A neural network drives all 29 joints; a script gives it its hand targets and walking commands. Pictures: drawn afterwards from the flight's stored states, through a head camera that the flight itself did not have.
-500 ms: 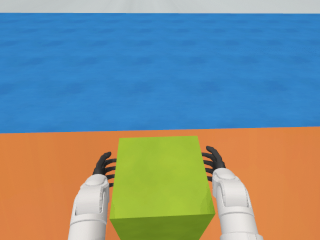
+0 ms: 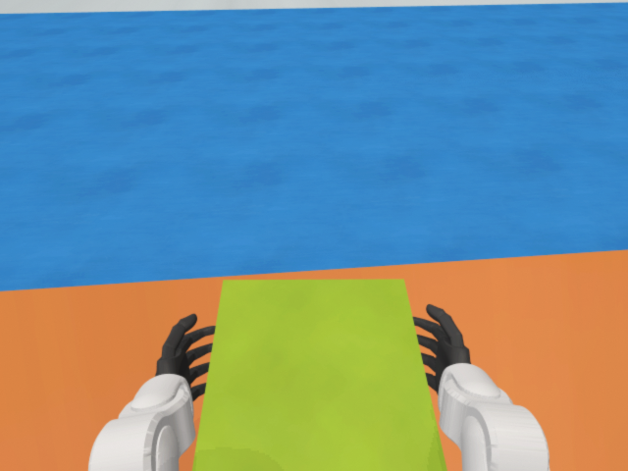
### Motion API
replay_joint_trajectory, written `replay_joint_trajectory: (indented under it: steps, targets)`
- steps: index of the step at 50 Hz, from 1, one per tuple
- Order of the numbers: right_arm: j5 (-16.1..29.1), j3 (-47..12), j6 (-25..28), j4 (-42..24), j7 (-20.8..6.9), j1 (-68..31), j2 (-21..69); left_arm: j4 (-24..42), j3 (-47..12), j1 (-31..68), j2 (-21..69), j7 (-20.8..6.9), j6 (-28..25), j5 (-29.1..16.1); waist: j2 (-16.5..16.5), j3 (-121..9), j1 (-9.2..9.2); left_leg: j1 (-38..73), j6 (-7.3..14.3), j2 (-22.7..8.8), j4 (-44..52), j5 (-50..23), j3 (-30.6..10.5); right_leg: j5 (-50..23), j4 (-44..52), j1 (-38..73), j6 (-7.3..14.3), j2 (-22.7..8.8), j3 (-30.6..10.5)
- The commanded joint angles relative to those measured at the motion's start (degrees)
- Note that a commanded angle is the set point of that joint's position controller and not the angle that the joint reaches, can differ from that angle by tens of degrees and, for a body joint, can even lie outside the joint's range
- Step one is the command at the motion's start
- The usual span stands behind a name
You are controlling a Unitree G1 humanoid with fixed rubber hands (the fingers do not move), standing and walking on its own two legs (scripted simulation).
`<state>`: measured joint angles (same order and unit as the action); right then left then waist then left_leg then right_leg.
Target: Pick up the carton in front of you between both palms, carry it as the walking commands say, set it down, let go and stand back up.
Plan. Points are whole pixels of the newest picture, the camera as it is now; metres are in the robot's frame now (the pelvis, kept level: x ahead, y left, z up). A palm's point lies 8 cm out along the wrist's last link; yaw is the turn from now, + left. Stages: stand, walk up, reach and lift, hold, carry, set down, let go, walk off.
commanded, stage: carry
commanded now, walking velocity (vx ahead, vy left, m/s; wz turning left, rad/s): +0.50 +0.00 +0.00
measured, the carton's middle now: (313, 406) +0.23 +0.00 +0.01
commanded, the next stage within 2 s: none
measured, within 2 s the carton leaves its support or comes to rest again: neither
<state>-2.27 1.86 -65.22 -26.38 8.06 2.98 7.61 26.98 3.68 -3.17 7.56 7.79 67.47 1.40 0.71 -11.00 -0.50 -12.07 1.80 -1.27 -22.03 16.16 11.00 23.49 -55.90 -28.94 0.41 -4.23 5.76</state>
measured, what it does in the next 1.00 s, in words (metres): walks ahead: right foot, then left foot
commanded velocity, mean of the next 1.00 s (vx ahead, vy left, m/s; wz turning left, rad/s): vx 0.39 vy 0.00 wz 0.00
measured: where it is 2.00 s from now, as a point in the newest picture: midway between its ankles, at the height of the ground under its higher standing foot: (314, 362)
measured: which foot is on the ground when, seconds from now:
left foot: down 0.00-0.20, up 0.22-0.68, down 0.70-1.00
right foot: up 0.00-0.18, down 0.20-0.74, up 0.76-1.00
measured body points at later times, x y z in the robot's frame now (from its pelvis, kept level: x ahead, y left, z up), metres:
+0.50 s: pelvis +0.30 -0.06 +0.01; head +0.29 -0.07 +0.46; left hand +0.52 +0.12 +0.09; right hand +0.55 -0.19 +0.09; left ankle +0.37 +0.09 -0.69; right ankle +0.26 -0.13 -0.74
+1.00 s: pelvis +0.62 -0.01 +0.01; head +0.63 +0.01 +0.46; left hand +0.87 +0.14 +0.07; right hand +0.86 -0.16 +0.08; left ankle +0.58 +0.07 -0.74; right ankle +0.70 -0.15 -0.69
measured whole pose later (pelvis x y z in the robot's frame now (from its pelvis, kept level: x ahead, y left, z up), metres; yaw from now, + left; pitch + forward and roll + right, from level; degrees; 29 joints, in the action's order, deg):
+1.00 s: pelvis +0.62 -0.01 +0.01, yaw +0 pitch +4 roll -2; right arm -1.1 2.2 -60.0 -28.5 7.1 5.1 7.8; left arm 29.3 1.7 -5.3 7.8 7.2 61.7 2.7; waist -0.2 -3.7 -1.7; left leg -9.8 2.1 -3.6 -19.8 14.0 13.2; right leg 11.7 -44.6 -32.9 0.3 -4.6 6.8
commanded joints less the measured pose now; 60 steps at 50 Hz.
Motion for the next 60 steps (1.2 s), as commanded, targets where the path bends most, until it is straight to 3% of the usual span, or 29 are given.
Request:
replay_joint_trajectory:
  steps: [1, 7, 9, 10, 11, 12, 13, 14, 16, 19, 23, 31, 33, 35, 36, 37, 38, 39, 41, 43, 47, 50, 53, 55, 56, 57, 58, 59, 60]
  targets:
    - [11.48, -29.00, 0.59, -8.14, 0.62, -22.34, 40.81, 7.11, -29.48, 22.61, 39.45, 0.31, -2.94, -10.40, 4.33, -2.05, -0.79, 13.96, 6.89, -16.14, 13.03, -5.26, -16.42, -6.94, 8.52, -12.86, -0.99, -2.00, -0.03]
    - [13.34, -28.97, 1.99, -7.77, 2.50, -18.65, 35.57, 6.72, -26.35, 17.55, 34.55, 4.21, -4.74, -8.45, 8.85, 1.40, -0.33, 5.60, 3.33, -13.23, 9.91, -14.24, -5.46, -18.16, 24.28, 5.17, 0.42, 1.34, 7.45]
    - [13.37, -29.12, 1.88, -8.31, 2.49, -17.96, 34.76, 7.09, -26.80, 16.52, 33.94, 4.00, -4.93, -9.30, 6.82, -1.26, 0.90, 2.24, 1.20, -10.39, -1.63, -21.88, -0.03, -14.74, 26.54, 18.04, 1.01, 4.48, 11.44]
    - [13.34, -28.99, 1.70, -8.28, 2.47, -16.87, 33.95, 7.51, -27.20, 16.27, 33.69, 3.80, -4.87, -9.68, 4.11, -4.44, 1.53, -2.09, -0.51, -8.26, -12.39, -22.29, 2.35, -11.40, 27.13, 28.35, 1.19, 3.58, 9.61]
    - [13.35, -29.34, 1.38, -9.37, 2.38, -17.02, 32.75, 7.44, -27.18, 15.15, 32.99, 3.74, -4.73, -9.78, -5.39, -7.42, 2.75, -10.99, -3.18, -4.38, -28.16, -12.09, 2.47, 1.84, 35.54, 35.06, 4.64, -8.51, -11.43]
    - [13.55, -29.92, 1.02, -10.41, 2.16, -16.53, 32.73, 7.37, -27.91, 15.41, 32.86, 3.49, -4.70, -10.16, -17.87, -8.90, 2.21, -24.91, -4.62, 2.07, -43.17, 10.44, -0.74, 3.77, 44.05, 42.03, 12.06, -21.06, -35.87]
    - [13.84, -30.61, 0.94, -10.06, 1.77, -15.70, 34.04, 8.85, -28.94, 15.27, 34.05, 2.82, -4.62, -11.05, -14.42, -8.23, 1.83, -28.57, -2.59, -1.52, -50.75, 11.84, -8.77, -2.77, 44.90, 39.58, 13.25, -22.44, -37.00]
    - [13.59, -30.87, 1.04, -9.84, 1.09, -15.76, 35.97, 9.75, -30.35, 16.11, 36.09, 2.04, -4.79, -11.46, -10.68, -7.90, 1.78, -29.06, -0.98, -3.75, -52.84, 9.93, -10.08, -9.93, 43.56, 36.04, 12.53, -20.25, -31.54]
    - [12.56, -30.99, 1.76, -8.63, -0.38, -15.65, 40.02, 11.84, -32.92, 19.25, 39.61, 0.36, -5.40, -11.79, -2.28, -7.41, 1.33, -26.70, 0.09, -7.45, -46.94, 3.04, -11.71, -12.40, 44.24, 29.27, 9.48, -17.63, -22.14]
    - [9.91, -31.14, 3.08, -8.41, -1.58, -14.40, 41.87, 12.82, -35.99, 20.14, 41.04, -2.17, -5.85, -13.03, -5.06, -6.27, 1.38, -22.73, -0.36, -6.25, -35.87, -0.40, -8.42, -9.41, 46.73, 25.17, 7.02, -14.59, -12.14]
    - [8.10, -31.15, 3.00, -8.01, -1.29, -12.14, 40.01, 12.56, -36.42, 18.44, 37.22, -3.51, -5.34, -13.76, -6.87, -2.12, 1.35, -24.67, -1.70, -5.09, -20.89, -7.05, -4.48, -11.27, 49.02, 26.67, 7.02, -12.46, -5.96]
    - [9.73, -29.96, -0.06, -9.24, 0.72, -12.81, 33.13, 10.50, -30.84, 14.00, 30.48, 0.08, -2.60, -10.04, -9.36, 5.69, 1.83, -22.84, -0.90, -2.67, -8.86, -12.74, 1.58, -27.95, 45.51, 31.39, 5.83, -10.25, 1.30]
    - [10.46, -29.66, -0.22, -9.41, 0.70, -13.14, 32.84, 10.90, -30.87, 14.53, 30.60, 0.60, -2.41, -9.84, -9.74, 4.59, 1.50, -16.02, 0.21, -1.10, -7.64, -10.29, 4.02, -36.13, 39.76, 31.19, 4.95, -9.94, 3.61]
    - [10.59, -29.03, -0.04, -8.30, 0.57, -11.81, 33.18, 11.72, -31.68, 14.93, 30.94, 0.77, -2.38, -9.85, -6.12, -1.97, -0.22, 4.43, 0.76, 2.15, -5.79, -6.38, 6.58, -42.30, 22.05, 24.04, 2.28, -6.33, 8.56]
    - [10.31, -28.75, 0.15, -8.17, 0.50, -10.96, 33.34, 12.39, -31.96, 15.66, 30.66, 0.77, -2.35, -9.92, 0.43, -5.60, -1.76, 15.21, 2.59, -6.74, -0.97, 2.57, -7.62, -31.70, 8.36, 13.79, 0.26, -3.57, 8.53]
    - [10.60, -28.94, 0.54, -7.52, 0.28, -11.64, 34.25, 14.11, -32.89, 15.83, 31.24, 0.48, -2.29, -10.19, 17.21, -10.58, -1.72, 27.14, 10.66, -21.83, 6.39, 8.79, -35.39, -11.77, -10.15, -2.88, -2.38, 3.46, 6.13]
    - [11.22, -29.66, 0.81, -7.95, -0.25, -11.29, 36.38, 13.74, -34.00, 16.78, 32.78, 0.02, -2.65, -11.01, 16.11, -8.34, -0.94, 26.58, 11.58, -23.85, 10.26, -3.23, -41.11, 2.68, -17.85, -10.59, -1.29, 3.98, -1.71]
    - [11.90, -30.62, 1.34, -9.16, -0.97, -12.66, 38.60, 12.60, -34.80, 16.72, 36.17, -0.66, -3.24, -10.97, 11.14, -8.37, -0.96, 24.00, 11.10, -22.41, 8.28, -11.88, -33.68, 1.79, -21.86, -11.34, 0.21, 0.62, -4.95]
    - [12.56, -32.90, 2.83, -9.92, -2.51, -15.19, 43.11, 10.79, -34.98, 16.81, 41.63, -2.00, -4.69, -10.55, 0.77, -7.60, -0.65, 16.30, 7.95, -20.52, 6.84, -20.71, -22.95, -3.79, -16.84, -9.29, 1.55, -3.09, -5.94]
    - [12.85, -34.14, 4.01, -9.66, -3.72, -16.16, 44.14, 8.72, -35.08, 15.42, 43.70, -2.59, -6.10, -9.14, 2.80, -6.88, -0.15, 11.47, 4.66, -18.00, 8.28, -23.97, -14.77, -6.68, -8.04, -4.73, 1.09, -3.07, -3.52]
    - [12.60, -34.16, 5.22, -8.24, -4.68, -14.33, 40.67, 6.42, -34.14, 13.01, 42.26, -1.71, -7.72, -6.50, 7.91, -4.56, -0.07, 10.56, 3.54, -13.45, 5.88, -37.13, -3.85, -10.53, 8.08, -2.11, -0.39, 0.49, 2.01]
    - [11.49, -31.91, 5.70, -6.26, -3.60, -15.42, 37.11, 6.85, -33.85, 17.09, 38.97, -0.50, -7.98, -6.48, 10.91, -2.79, -0.47, 10.18, 3.73, -11.43, 2.38, -41.26, 0.34, -15.91, 16.99, -0.68, -0.16, 2.57, 4.95]
    - [10.06, -29.04, 6.11, -4.72, -1.01, -20.72, 33.26, 6.15, -32.02, 24.05, 33.78, 0.92, -8.01, -7.44, 9.83, -2.10, -0.55, 6.90, 3.39, -11.50, -1.71, -33.94, 1.39, -22.96, 22.18, 5.80, 0.57, 3.19, 5.93]
    - [8.79, -26.61, 6.20, -2.07, 1.08, -26.13, 30.53, 3.34, -29.23, 28.50, 30.37, 2.07, -8.21, -7.65, 5.49, -1.99, 1.00, 1.96, 0.98, -9.67, -9.23, -25.47, 3.22, -29.49, 29.63, 15.33, 1.07, 3.55, 7.03]
    - [8.00, -25.09, 6.21, -0.03, 2.13, -28.99, 29.04, 1.42, -27.55, 31.17, 28.71, 2.60, -8.26, -7.55, 2.82, -2.98, 1.70, -0.98, -0.67, -8.46, -13.35, -18.60, 2.08, -32.62, 31.16, 21.00, 0.86, 0.89, 4.18]
    - [7.64, -23.95, 6.09, 1.91, 3.11, -31.75, 27.95, -0.72, -25.82, 33.69, 26.71, 3.10, -8.30, -7.41, -5.11, -4.94, 1.76, -5.42, -2.48, -4.98, -20.80, 0.29, 0.69, -52.15, 28.23, 26.92, 3.07, -8.53, -5.82]
    - [8.40, -23.78, 6.02, 3.57, 3.80, -33.80, 27.93, -3.73, -24.57, 35.47, 26.06, 3.84, -8.59, -7.74, -11.58, -9.52, 1.67, -10.62, -3.14, -1.64, -26.08, 14.25, -3.71, -51.01, 29.27, 33.13, 10.60, -15.80, -16.88]
    - [8.89, -23.64, 6.20, 4.10, 4.18, -35.71, 27.80, -6.13, -24.01, 35.80, 26.92, 4.33, -9.17, -8.20, -13.49, -11.13, 1.73, -11.52, -2.10, -1.45, -27.80, 19.37, -6.45, -39.03, 33.86, 31.91, 12.97, -17.18, -21.38]
    - [9.30, -23.58, 6.57, 6.14, 4.31, -39.35, 29.46, -8.35, -23.24, 38.13, 28.55, 4.50, -9.73, -8.05, -12.62, -10.82, 1.32, -12.14, -0.88, -1.03, -26.53, 20.21, -8.27, -32.77, 35.72, 30.69, 12.58, -16.01, -20.45]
